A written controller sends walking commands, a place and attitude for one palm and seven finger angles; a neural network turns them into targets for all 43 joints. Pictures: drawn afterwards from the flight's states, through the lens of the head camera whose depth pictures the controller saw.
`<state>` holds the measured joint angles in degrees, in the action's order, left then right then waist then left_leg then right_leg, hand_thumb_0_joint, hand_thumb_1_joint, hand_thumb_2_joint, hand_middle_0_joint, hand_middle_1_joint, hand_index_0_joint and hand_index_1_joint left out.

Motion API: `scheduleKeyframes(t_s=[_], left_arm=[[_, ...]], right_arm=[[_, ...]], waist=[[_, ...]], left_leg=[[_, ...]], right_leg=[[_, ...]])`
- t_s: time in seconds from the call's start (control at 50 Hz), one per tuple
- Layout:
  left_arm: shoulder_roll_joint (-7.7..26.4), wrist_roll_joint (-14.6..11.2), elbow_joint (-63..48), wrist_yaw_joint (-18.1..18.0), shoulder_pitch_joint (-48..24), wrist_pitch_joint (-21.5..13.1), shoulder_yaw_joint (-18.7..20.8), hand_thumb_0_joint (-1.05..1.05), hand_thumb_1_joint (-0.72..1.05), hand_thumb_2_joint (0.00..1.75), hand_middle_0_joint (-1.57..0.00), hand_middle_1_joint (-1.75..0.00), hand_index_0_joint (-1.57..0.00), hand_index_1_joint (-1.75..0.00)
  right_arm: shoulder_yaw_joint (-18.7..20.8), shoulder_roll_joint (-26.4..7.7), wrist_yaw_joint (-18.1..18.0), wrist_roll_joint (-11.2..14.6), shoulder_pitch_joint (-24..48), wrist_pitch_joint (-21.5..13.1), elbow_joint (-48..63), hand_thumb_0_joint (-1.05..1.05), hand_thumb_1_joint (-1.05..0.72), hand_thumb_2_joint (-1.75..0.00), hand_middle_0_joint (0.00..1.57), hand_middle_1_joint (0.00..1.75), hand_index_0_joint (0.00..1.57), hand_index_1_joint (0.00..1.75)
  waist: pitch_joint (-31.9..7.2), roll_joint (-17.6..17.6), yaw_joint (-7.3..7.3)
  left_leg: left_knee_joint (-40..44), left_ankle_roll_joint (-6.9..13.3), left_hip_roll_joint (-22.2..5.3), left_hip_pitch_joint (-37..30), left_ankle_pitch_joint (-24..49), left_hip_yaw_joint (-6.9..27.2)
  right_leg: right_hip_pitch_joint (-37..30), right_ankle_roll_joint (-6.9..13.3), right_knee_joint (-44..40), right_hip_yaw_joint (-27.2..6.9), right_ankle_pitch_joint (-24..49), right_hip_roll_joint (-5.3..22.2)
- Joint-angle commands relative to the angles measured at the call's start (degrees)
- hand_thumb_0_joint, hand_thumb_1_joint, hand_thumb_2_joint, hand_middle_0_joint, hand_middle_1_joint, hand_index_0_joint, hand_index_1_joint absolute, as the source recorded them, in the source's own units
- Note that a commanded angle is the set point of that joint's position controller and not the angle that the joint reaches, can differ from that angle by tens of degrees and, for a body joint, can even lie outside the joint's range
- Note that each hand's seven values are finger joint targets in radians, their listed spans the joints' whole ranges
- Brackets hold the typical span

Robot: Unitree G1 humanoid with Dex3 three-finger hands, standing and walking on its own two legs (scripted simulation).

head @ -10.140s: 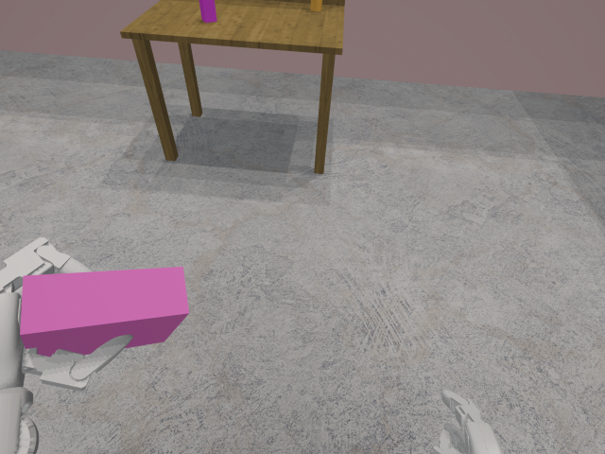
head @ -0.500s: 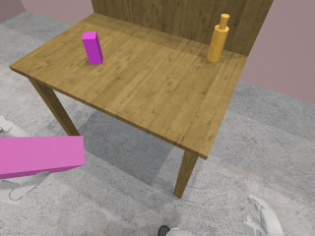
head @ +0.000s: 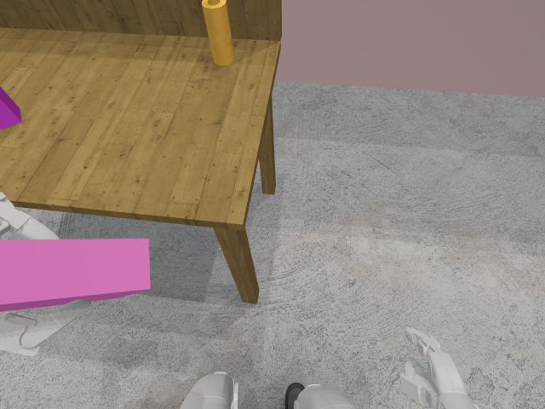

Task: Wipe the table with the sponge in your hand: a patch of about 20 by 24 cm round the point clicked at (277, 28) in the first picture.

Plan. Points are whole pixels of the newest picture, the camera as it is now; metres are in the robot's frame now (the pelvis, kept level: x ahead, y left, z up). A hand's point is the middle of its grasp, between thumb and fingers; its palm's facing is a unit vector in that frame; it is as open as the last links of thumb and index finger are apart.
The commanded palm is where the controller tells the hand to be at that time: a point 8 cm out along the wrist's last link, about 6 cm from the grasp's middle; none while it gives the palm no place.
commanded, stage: turn to face it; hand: left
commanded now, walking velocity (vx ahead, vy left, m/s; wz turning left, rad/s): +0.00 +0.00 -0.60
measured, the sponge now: (87, 274) +0.24 +0.19 +0.15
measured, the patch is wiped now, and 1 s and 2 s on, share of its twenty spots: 0.00 0.00 0.00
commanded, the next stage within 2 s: take the last steps up to it in 0.84 s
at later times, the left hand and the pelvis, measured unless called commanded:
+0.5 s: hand (116, 288) +0.22 +0.15 +0.17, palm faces +0.18 -0.85 -0.50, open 9.2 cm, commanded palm +0.19 +0.19 +0.18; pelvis -0.05 -0.03 -0.02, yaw -18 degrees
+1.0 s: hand (178, 314) +0.20 +0.09 +0.17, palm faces -0.03 -0.87 -0.50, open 9.2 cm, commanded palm +0.16 +0.14 +0.18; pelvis -0.11 -0.03 +0.00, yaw -27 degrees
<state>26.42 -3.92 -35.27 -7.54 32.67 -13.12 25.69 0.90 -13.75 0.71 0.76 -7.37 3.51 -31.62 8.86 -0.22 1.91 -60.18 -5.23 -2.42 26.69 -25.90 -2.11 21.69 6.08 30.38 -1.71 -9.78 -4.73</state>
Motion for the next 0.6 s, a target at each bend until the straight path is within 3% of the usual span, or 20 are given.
scheduleKeyframes(t_s=[0.0,0.14,0.2,0.22,0.24,0.26,0.28,0.3,0.32,0.34,0.38,0.42,0.44,0.46,0.48,0.5,0.52,0.54,0.56,0.58], left_arm=[[7.0,-0.6,-8.3,-2.6,2.8,-2.3,8.3,0.00,0.10,1.30,-1.20,-1.60,-1.20,-1.60],[6.1,0.3,-7.9,-2.5,-5.1,-0.1,3.2,0.00,0.10,1.30,-1.20,-1.60,-1.20,-1.60],[5.8,0.8,-9.3,-1.9,-7.8,-0.4,1.6,0.00,0.10,1.30,-1.20,-1.60,-1.20,-1.60],[6.1,0.9,-10.0,-1.6,-9.3,-0.9,1.5,0.00,0.10,1.30,-1.20,-1.60,-1.20,-1.60],[6.8,0.9,-12.1,-1.3,-11.0,-1.6,1.8,0.00,0.10,1.30,-1.20,-1.60,-1.20,-1.60],[7.0,1.5,-12.5,-1.1,-11.3,-1.9,2.7,0.00,0.10,1.30,-1.20,-1.60,-1.20,-1.60],[8.0,2.2,-13.2,-1.2,-12.2,-1.9,3.2,0.00,0.10,1.30,-1.20,-1.60,-1.20,-1.60],[9.5,2.3,-11.5,-1.3,-10.6,-1.7,5.7,0.00,0.10,1.30,-1.20,-1.60,-1.20,-1.60],[7.4,1.7,-7.8,-0.5,-7.0,-1.1,4.9,0.00,0.10,1.30,-1.20,-1.60,-1.20,-1.60],[7.6,1.4,-10.5,-0.2,-9.9,-0.9,4.6,0.00,0.10,1.30,-1.20,-1.60,-1.20,-1.60],[2.8,1.0,-7.8,-0.3,-10.0,-0.5,-0.1,0.00,0.10,1.30,-1.20,-1.60,-1.20,-1.60],[2.6,1.3,-6.3,-0.7,-13.7,-0.1,-1.2,0.00,0.10,1.30,-1.20,-1.60,-1.20,-1.60],[2.5,1.9,-6.1,-0.8,-15.8,0.4,-2.0,0.00,0.10,1.30,-1.20,-1.60,-1.20,-1.60],[3.6,2.4,-5.9,-0.9,-17.8,0.6,-1.5,0.00,0.10,1.30,-1.20,-1.60,-1.20,-1.60],[4.8,2.6,-4.5,-1.2,-19.1,0.7,-0.6,0.00,0.10,1.30,-1.20,-1.60,-1.20,-1.60],[7.8,2.7,-4.2,-1.7,-19.1,0.6,1.5,0.00,0.10,1.30,-1.20,-1.60,-1.20,-1.60],[9.4,2.1,-3.9,-2.2,-18.7,0.3,4.4,0.00,0.10,1.30,-1.20,-1.60,-1.20,-1.60],[9.6,1.6,-5.4,-1.8,-15.8,0.5,4.7,0.00,0.10,1.30,-1.20,-1.60,-1.20,-1.60],[10.4,0.9,-6.5,-1.8,-9.2,0.2,6.8,0.00,0.10,1.30,-1.20,-1.60,-1.20,-1.60],[9.8,0.4,-8.6,-1.8,-4.5,-0.5,7.5,0.00,0.10,1.30,-1.20,-1.60,-1.20,-1.60]], right_arm=[[1.5,-3.9,-0.5,0.2,3.6,-1.9,9.0,0.00,-0.90,-0.90,0.20,0.30,0.20,0.30],[1.9,-5.6,-1.0,0.6,3.2,-0.5,9.4,0.00,-0.90,-0.90,0.20,0.30,0.20,0.30],[2.0,-5.7,-1.0,0.2,1.1,-0.6,9.5,0.00,-0.90,-0.90,0.20,0.30,0.20,0.30],[2.2,-6.1,-1.1,0.0,0.9,-0.9,9.6,0.00,-0.90,-0.90,0.20,0.30,0.20,0.30],[2.3,-6.7,-1.3,-0.3,1.6,-1.4,9.9,0.00,-0.90,-0.90,0.20,0.30,0.20,0.30],[2.3,-7.0,-1.5,-0.4,2.7,-2.3,10.7,0.00,-0.90,-0.90,0.20,0.30,0.20,0.30],[2.4,-5.4,-1.8,0.1,2.7,-3.6,11.7,0.00,-0.90,-0.90,0.20,0.30,0.20,0.30],[2.2,-3.9,-1.9,0.2,2.6,-4.3,10.9,0.00,-0.90,-0.90,0.20,0.30,0.20,0.30],[2.6,-4.4,-1.6,0.2,2.4,-4.3,10.7,0.00,-0.90,-0.90,0.20,0.30,0.20,0.30],[2.4,-4.3,-0.9,0.4,1.5,-4.7,10.9,0.00,-0.90,-0.90,0.20,0.30,0.20,0.30],[1.7,-4.6,-0.7,0.9,0.0,-6.0,10.1,0.00,-0.90,-0.90,0.20,0.30,0.20,0.30],[1.6,-5.5,-0.6,0.8,-1.4,-7.3,9.6,0.00,-0.90,-0.90,0.20,0.30,0.20,0.30],[1.7,-5.9,-0.7,0.8,-2.2,-7.6,8.9,0.00,-0.90,-0.90,0.20,0.30,0.20,0.30],[2.0,-6.4,-0.8,0.8,-1.8,-7.9,8.8,0.00,-0.90,-0.90,0.20,0.30,0.20,0.30],[1.9,-5.4,-0.8,0.9,-2.3,-7.9,8.5,0.00,-0.90,-0.90,0.20,0.30,0.20,0.30],[1.3,-3.8,-1.1,0.8,0.6,-8.1,9.8,0.00,-0.90,-0.90,0.20,0.30,0.20,0.30],[0.8,-3.4,-1.6,0.3,2.4,-8.0,9.4,0.00,-0.90,-0.90,0.20,0.30,0.20,0.30],[2.0,-4.7,-1.4,0.8,3.6,-7.2,9.5,0.00,-0.90,-0.90,0.20,0.30,0.20,0.30],[1.3,-3.1,-1.3,0.5,3.0,-6.1,9.3,0.00,-0.90,-0.90,0.20,0.30,0.20,0.30],[0.3,-2.2,-1.0,0.1,4.3,-5.2,8.9,0.00,-0.90,-0.90,0.20,0.30,0.20,0.30]], waist=[[-20.7,-5.7,-3.58],[-17.1,-5.5,-4.10],[-17.5,-2.9,-3.02],[-16.1,0.5,-2.74],[-14.2,6.3,-2.83],[-13.3,15.0,-3.38],[-12.8,15.6,-3.68],[-13.1,15.0,-4.67],[-11.4,15.1,-4.84],[-10.1,15.3,-4.72],[-6.5,16.0,-3.75],[-7.4,14.0,-2.97],[-8.3,10.9,-2.83],[-9.8,7.1,-3.03],[-11.8,-2.1,-2.72],[-13.1,-17.3,-3.34],[-15.2,-20.6,-3.69],[-16.6,-15.5,-3.75],[-15.8,-8.8,-4.01],[-16.6,-3.2,-4.05]], left_leg=[[9.5,0.6,-0.7,0.1,-0.8,2.0],[22.5,2.7,1.8,-11.0,-1.7,1.5],[33.8,4.5,0.8,-19.8,1.2,0.6],[37.4,6.4,-2.4,-23.7,0.6,3.0],[41.8,9.1,-9.7,-26.1,0.1,9.4],[45.1,13.0,-19.4,-24.6,5.4,16.3],[44.9,15.3,-23.4,-19.7,14.6,15.1],[44.0,14.8,-22.5,-14.6,16.7,9.1],[43.1,14.5,-21.6,-10.7,15.7,3.9],[41.1,13.5,-20.7,-11.0,17.9,0.2],[37.0,9.5,-18.7,-13.1,27.3,-4.5],[32.0,7.0,-17.6,-14.7,31.4,-5.3],[27.9,5.8,-17.0,-14.9,31.5,-6.5],[21.2,5.0,-15.6,-13.3,29.5,-6.7],[9.9,3.3,-11.0,-10.2,21.9,-8.0],[-2.7,0.8,-2.2,1.8,-4.6,-7.2],[-9.7,0.8,-2.6,2.7,-10.5,0.4],[-12.3,0.8,-2.7,0.2,-8.8,4.0],[-13.6,0.9,-3.0,1.8,-5.0,4.7],[-13.7,0.8,-2.9,3.9,-1.9,4.8]], right_leg=[[-18.6,4.1,-8.9,-20.6,20.8,17.1],[-6.4,1.4,-15.3,-25.5,-2.3,14.2],[-2.0,-2.3,-14.5,-24.2,-7.0,11.0],[3.5,-3.9,-11.5,-22.6,-9.5,8.3],[10.2,-5.4,-3.8,-17.8,-12.7,3.9],[13.7,-7.2,12.6,-9.2,-14.3,-0.3],[13.2,-8.3,28.7,-3.6,-15.1,0.4],[11.0,-8.6,37.4,-2.4,-14.8,1.9],[9.5,-8.9,38.3,-1.8,-14.6,3.4],[9.6,-9.0,34.9,-0.9,-14.7,5.3],[6.8,-9.0,20.8,2.8,-16.7,6.1],[-0.6,-9.1,10.0,6.4,-12.3,4.2],[-4.6,-9.2,5.2,8.3,-7.9,2.8],[-9.8,-8.7,0.3,7.8,-2.0,3.2],[-14.2,-5.7,-4.8,0.6,10.4,8.3],[-19.7,0.8,-7.3,-20.0,32.8,19.4],[-16.6,2.6,-9.6,-23.6,33.6,24.8],[-13.4,0.5,-11.2,-25.3,23.9,23.1],[-13.9,2.2,-10.5,-24.3,17.5,22.7],[-15.6,3.4,-8.7,-21.6,18.4,21.1]])
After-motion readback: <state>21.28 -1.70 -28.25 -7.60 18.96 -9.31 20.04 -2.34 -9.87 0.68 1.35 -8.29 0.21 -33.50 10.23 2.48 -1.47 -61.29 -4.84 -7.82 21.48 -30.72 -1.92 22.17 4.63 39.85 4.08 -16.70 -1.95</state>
